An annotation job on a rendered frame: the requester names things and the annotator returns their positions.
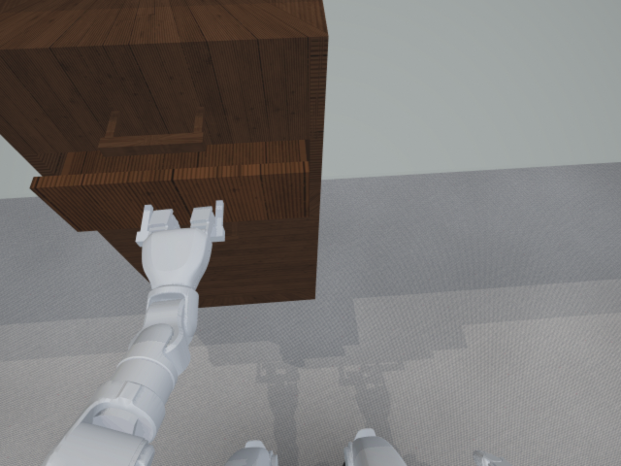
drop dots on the left robot shin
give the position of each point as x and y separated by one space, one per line
254 444

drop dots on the right robot thigh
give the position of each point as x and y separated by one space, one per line
371 451

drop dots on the robot left forearm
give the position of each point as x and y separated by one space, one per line
133 399

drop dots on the handle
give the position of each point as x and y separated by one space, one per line
230 242
152 144
217 235

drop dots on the robot left upper arm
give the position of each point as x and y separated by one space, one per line
94 445

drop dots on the left robot hand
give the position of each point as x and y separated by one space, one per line
174 255

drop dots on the drawer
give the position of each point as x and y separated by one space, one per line
256 181

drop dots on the cabinet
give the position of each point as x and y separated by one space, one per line
241 71

